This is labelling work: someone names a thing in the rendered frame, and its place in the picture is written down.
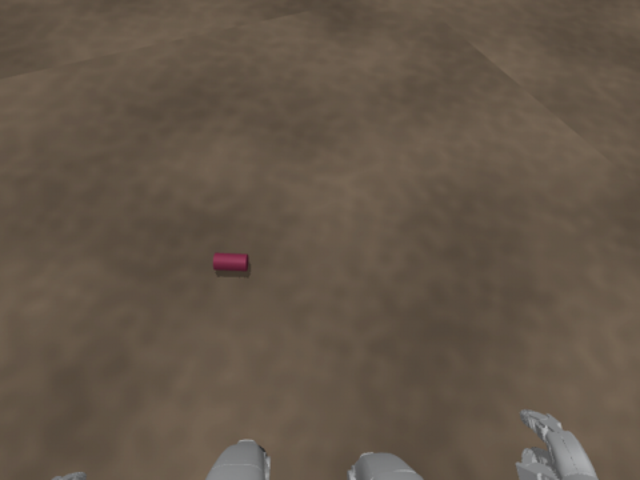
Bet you can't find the right robot hand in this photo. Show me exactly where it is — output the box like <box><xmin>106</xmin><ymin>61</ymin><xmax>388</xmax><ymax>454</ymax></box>
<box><xmin>515</xmin><ymin>409</ymin><xmax>598</xmax><ymax>480</ymax></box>

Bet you can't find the can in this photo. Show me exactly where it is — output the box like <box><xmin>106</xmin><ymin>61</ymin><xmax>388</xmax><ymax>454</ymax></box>
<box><xmin>213</xmin><ymin>253</ymin><xmax>248</xmax><ymax>271</ymax></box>

